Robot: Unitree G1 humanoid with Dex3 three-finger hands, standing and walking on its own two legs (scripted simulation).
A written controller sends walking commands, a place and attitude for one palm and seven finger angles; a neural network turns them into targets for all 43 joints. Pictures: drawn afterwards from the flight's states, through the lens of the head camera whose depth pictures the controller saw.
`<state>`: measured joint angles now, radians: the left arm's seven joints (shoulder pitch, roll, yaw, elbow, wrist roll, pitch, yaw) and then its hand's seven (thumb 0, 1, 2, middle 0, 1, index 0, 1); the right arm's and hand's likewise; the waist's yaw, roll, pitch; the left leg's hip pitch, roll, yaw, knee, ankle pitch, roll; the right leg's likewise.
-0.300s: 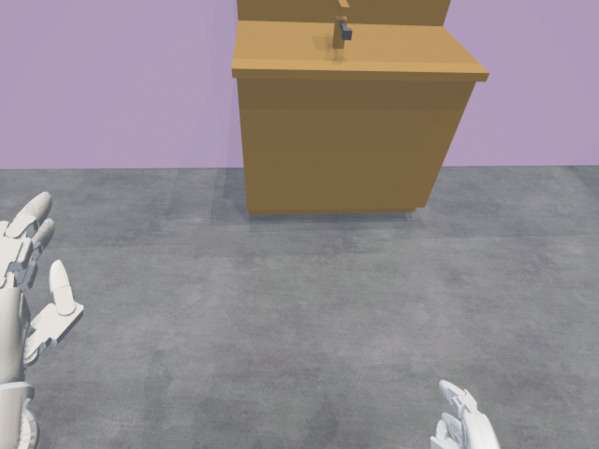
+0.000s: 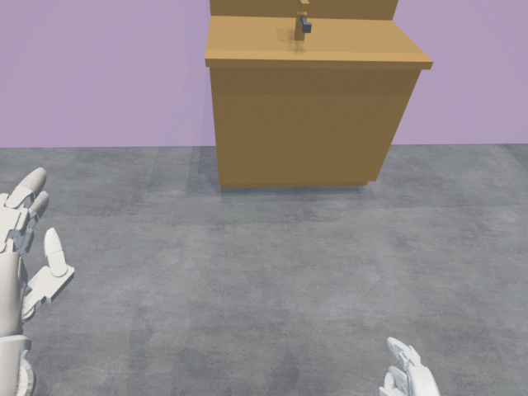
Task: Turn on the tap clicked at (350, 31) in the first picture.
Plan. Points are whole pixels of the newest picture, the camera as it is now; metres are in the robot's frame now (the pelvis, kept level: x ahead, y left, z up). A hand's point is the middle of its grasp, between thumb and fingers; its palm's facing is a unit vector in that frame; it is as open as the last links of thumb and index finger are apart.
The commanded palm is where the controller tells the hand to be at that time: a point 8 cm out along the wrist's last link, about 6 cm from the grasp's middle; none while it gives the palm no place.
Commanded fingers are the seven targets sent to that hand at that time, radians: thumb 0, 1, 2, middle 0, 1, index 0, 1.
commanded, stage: look at it before walking up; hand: left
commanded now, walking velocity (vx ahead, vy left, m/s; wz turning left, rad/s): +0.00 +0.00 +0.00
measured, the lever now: (306, 27) +1.28 -0.07 +0.07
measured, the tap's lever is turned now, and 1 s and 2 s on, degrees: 0 0 0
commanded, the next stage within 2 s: walk to a spot facing it in 0.10 s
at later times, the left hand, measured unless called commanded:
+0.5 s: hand (111, 244) +0.25 +0.21 +0.16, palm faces +0.38 -0.85 -0.37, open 7.4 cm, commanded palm +0.21 +0.24 +0.18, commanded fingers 0.00 0.90 0.90 -0.20 -0.30 -0.20 -0.30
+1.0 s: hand (224, 157) +0.41 +0.10 +0.17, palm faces +0.19 -0.87 -0.46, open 7.4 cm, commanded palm +0.37 +0.15 +0.18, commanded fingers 0.00 0.90 0.90 -0.20 -0.30 -0.20 -0.30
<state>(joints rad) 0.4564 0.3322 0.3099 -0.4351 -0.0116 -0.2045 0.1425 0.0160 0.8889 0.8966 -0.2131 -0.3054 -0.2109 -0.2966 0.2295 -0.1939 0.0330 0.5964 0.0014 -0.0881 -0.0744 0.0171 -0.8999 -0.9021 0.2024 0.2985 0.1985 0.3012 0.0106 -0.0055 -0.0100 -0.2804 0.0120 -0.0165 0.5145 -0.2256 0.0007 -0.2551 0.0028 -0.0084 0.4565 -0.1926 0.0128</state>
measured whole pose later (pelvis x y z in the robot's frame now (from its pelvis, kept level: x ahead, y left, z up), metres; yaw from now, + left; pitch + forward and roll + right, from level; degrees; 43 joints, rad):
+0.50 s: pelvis +0.02 -0.02 -0.01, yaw -6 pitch +0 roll -1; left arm 0.45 0.33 0.34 -0.41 0.00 -0.20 0.16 0.02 0.89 0.90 -0.21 -0.31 -0.21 -0.30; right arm 0.24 -0.17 0.03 0.60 -0.02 -0.10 -0.07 0.02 -0.90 -0.90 0.20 0.30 0.20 0.30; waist 0.02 0.01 -0.04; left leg -0.27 0.10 0.06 0.61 -0.32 -0.03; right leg -0.36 0.03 -0.07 0.77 -0.48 0.00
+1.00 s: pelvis +0.15 -0.09 +0.00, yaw -14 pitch +2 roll +2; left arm 0.51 0.38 0.37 -0.49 -0.02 -0.24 0.15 0.01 0.89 0.90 -0.22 -0.31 -0.21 -0.30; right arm 0.27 -0.25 -0.02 0.61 0.01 -0.04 -0.06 0.02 -0.90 -0.90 0.20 0.30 0.19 0.30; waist 0.01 -0.03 0.00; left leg -0.49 0.08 0.15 0.66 -0.25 0.00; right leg -0.07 0.07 0.00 0.43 -0.39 -0.11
